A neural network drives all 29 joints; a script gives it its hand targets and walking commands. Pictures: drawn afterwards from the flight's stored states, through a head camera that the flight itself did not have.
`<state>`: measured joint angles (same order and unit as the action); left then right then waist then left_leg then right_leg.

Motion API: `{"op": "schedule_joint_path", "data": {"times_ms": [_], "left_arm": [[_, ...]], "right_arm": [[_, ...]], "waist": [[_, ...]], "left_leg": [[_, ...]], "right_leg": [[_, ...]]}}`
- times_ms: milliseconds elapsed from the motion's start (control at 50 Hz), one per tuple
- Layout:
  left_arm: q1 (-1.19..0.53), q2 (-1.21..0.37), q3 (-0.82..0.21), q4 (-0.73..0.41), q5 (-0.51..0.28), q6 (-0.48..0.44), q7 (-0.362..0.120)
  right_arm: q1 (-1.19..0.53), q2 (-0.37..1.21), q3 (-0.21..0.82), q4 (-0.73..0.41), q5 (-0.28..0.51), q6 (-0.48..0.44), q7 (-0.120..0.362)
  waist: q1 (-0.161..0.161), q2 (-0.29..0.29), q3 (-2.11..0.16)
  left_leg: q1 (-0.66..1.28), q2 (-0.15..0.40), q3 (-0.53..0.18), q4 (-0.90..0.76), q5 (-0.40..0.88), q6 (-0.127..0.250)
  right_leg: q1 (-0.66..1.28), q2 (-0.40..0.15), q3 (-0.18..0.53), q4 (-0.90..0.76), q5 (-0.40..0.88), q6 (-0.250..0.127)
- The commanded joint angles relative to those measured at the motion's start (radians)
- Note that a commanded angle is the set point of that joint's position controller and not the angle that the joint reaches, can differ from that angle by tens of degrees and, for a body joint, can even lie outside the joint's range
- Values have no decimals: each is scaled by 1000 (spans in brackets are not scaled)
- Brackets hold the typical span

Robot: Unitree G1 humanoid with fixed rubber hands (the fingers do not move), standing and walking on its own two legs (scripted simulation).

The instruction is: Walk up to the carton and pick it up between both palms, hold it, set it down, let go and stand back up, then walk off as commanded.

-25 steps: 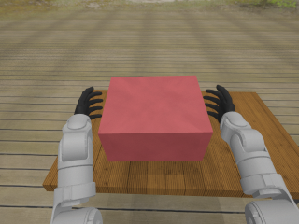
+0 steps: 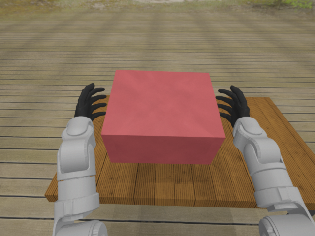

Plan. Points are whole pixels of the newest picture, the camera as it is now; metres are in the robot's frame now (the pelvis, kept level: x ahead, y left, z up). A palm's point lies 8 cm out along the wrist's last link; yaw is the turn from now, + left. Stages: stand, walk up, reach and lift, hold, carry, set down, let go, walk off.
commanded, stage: hold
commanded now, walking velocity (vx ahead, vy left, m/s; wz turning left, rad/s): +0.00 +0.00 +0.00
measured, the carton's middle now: (161, 115) +0.42 +0.00 +0.13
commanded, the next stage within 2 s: set down in 0.70 s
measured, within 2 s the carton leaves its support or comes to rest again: neither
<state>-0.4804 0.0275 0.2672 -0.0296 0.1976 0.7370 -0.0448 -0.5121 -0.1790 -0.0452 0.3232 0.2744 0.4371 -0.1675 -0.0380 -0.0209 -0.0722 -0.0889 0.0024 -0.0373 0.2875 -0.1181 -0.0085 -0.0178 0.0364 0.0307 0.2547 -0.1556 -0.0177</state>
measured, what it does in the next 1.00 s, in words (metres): stands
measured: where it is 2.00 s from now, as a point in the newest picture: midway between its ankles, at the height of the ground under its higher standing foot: outside the picture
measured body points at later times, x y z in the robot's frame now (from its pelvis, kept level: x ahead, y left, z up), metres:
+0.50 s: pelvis +0.00 +0.00 +0.00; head -0.06 +0.01 +0.45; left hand +0.35 +0.19 +0.18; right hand +0.36 -0.18 +0.17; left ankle +0.03 +0.12 -0.75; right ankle -0.01 -0.11 -0.75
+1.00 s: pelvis +0.00 +0.00 +0.00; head -0.05 +0.01 +0.45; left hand +0.35 +0.19 +0.21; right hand +0.36 -0.18 +0.19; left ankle +0.03 +0.12 -0.75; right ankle -0.01 -0.11 -0.75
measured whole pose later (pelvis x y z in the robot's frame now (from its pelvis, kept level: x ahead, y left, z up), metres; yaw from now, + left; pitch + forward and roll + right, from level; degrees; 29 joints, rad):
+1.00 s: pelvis +0.00 +0.00 +0.00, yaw +0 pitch -5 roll +0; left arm -0.47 0.03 0.26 -0.03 0.17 0.64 0.00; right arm -0.52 -0.16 -0.05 0.37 0.27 0.30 -0.16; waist -0.04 -0.02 -0.05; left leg -0.09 0.00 -0.04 0.29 -0.12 -0.01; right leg -0.02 0.04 0.03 0.26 -0.16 -0.02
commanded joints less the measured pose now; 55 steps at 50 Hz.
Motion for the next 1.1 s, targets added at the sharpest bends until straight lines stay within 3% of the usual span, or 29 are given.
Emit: {"op": "schedule_joint_path", "data": {"times_ms": [0,20,100,120,200,260,280,320,360,380,420,440,480,500,520,540,580,620,680,700,800,860,880,900,940,960,1000,1040,1080], "left_arm": [[-557,-329,-305,29,-56,-24,-197],[-591,-343,-293,58,-46,-20,-212],[-711,-397,-386,-145,-144,-73,-211],[-723,-431,-419,-159,-164,-82,-205],[-830,-457,-519,-373,-252,-156,-142],[-619,-412,-456,-179,-172,-100,-139],[-565,-397,-420,-141,-146,-74,-163],[-502,-320,-307,17,-51,-25,-196],[-588,-348,-330,25,-74,-23,-222],[-565,-331,-279,105,-36,-9,-230],[-614,-401,-373,-20,-113,-38,-227],[-670,-415,-400,-135,-138,-70,-208],[-756,-476,-521,-283,-234,-125,-165],[-802,-459,-532,-357,-258,-150,-142],[-775,-481,-581,-381,-282,-161,-133],[-771,-458,-536,-294,-256,-150,-125],[-720,-439,-548,-254,-249,-137,-116],[-566,-375,-410,-72,-147,-77,-149],[-535,-333,-301,44,-43,-23,-219],[-506,-315,-253,32,24,-9,-224],[-868,-408,-472,-228,-170,-118,-181],[-901,-474,-584,-347,-253,-194,-127],[-902,-498,-622,-410,-267,-240,-106],[-886,-481,-627,-403,-260,-267,-84],[-784,-433,-543,-157,-185,-281,-95],[-693,-366,-417,18,-104,-253,-117],[-483,-311,-214,350,47,-188,-198],[-492,-325,-140,369,117,-149,-259],[-556,-333,-159,254,102,-170,-272]], "right_arm": [[-776,441,282,-193,-9,-16,187],[-787,444,264,-137,-20,-9,195],[-854,493,288,-346,7,-52,199],[-814,480,260,-294,11,-47,193],[-827,537,369,-426,60,-82,209],[-757,465,362,-312,65,-58,201],[-704,419,300,-279,20,-45,196],[-725,411,284,-191,-5,-16,184],[-813,424,239,-234,-20,-25,186],[-847,427,236,-216,-29,-24,193],[-851,464,237,-281,-10,-45,191],[-877,505,292,-370,24,-61,195],[-884,527,338,-467,55,-91,194],[-909,551,379,-525,87,-97,201],[-847,529,383,-524,85,-96,193],[-850,531,381,-437,79,-79,196],[-803,502,368,-394,49,-82,199],[-735,462,344,-255,19,-39,190],[-721,428,255,-141,-40,4,181],[-639,434,242,-122,-15,3,184],[-915,530,272,-292,15,-104,208],[-1016,542,309,-516,10,-197,213],[-1025,578,357,-573,25,-240,222],[-1001,563,342,-520,-13,-271,225],[-932,511,272,-369,-85,-303,224],[-820,495,195,-160,-157,-272,223],[-692,422,114,26,-224,-246,216],[-655,424,103,100,-225,-227,230],[-645,449,122,88,-225,-237,233]], "waist": [[-34,-34,-183],[-44,-22,-142],[-48,-14,-352],[-109,23,-339],[-67,67,-555],[-57,54,-433],[-110,35,-310],[-40,-18,-192],[-63,-37,-204],[-37,-44,-150],[-79,-20,-242],[-53,-4,-342],[-82,59,-524],[-40,34,-556],[-93,64,-604],[-64,47,-503],[-67,57,-483],[-46,-12,-305],[-70,-51,-146],[-11,-31,-13],[-49,35,-396],[-61,50,-624],[-29,53,-703],[-34,72,-708],[-31,45,-574],[-54,4,-356],[-56,-91,1],[-16,-89,76],[-19,-80,-29]], "left_leg": [[112,-48,63,-38,69,28],[97,-40,68,-61,5,31],[126,-35,57,-25,133,4],[141,-46,49,-18,147,-11],[273,-35,28,55,380,-44],[263,-28,23,56,400,-42],[234,-32,32,24,294,-32],[150,-37,54,-30,129,11],[99,-43,60,-44,59,16],[65,-49,75,-62,-29,38],[75,-37,64,-38,52,16],[131,-42,49,-21,140,6],[222,-36,34,34,299,-31],[249,-36,27,55,378,-31],[281,-43,19,78,412,-44],[265,-33,25,58,374,-34],[258,-28,20,66,377,-44],[181,-36,51,6,192,5],[110,-44,69,-50,47,29],[74,-60,78,-99,-39,38],[149,-49,70,-22,129,-4],[278,-41,44,56,342,-22],[339,-37,44,85,439,-27],[363,-36,39,90,432,-42],[356,-23,41,68,347,-38],[249,-25,55,7,138,-14],[137,-28,96,-88,-109,45],[109,-28,104,-124,-156,60],[146,-17,101,-114,-85,42]], "right_leg": [[23,-6,-53,-63,127,32],[-10,-6,-55,-67,34,22],[64,1,-55,-25,183,30],[48,5,-59,-19,222,27],[23,27,-66,15,346,27],[29,31,-55,-8,367,24],[21,11,-57,-23,338,27],[36,-4,-52,-53,203,29],[34,1,-62,-57,85,19],[5,-6,-54,-80,-29,24],[34,1,-51,-46,93,13],[54,6,-63,-32,202,22],[38,26,-66,6,306,16],[48,33,-58,10,360,24],[42,32,-57,21,411,28],[-15,34,-57,0,350,35],[-26,28,-57,-3,347,26],[15,9,-52,-39,266,34],[20,-14,-49,-70,98,28],[37,-7,-25,-70,35,37],[41,9,-71,7,157,33],[20,24,-83,22,270,25],[15,31,-87,25,325,30],[-1,26,-102,25,302,28],[-20,16,-104,-8,221,24],[-23,-3,-110,-41,98,21],[-24,-21,-101,-81,-78,43],[-10,-40,-96,-100,-172,52],[20,-43,-109,-92,-149,49]]}}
